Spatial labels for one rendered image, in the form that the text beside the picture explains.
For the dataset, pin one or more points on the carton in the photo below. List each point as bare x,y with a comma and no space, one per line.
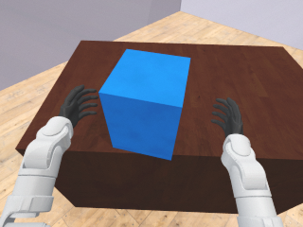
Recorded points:
142,101

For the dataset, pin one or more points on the right robot forearm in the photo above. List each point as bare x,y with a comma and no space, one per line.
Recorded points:
249,183

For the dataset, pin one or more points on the pedestal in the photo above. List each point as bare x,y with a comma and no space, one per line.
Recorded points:
265,81

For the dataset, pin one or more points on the right robot hand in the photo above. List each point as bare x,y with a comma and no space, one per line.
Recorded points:
232,120

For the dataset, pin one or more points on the left robot forearm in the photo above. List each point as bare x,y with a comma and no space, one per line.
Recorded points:
33,189

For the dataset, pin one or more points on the left robot hand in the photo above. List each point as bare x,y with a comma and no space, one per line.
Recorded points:
72,107

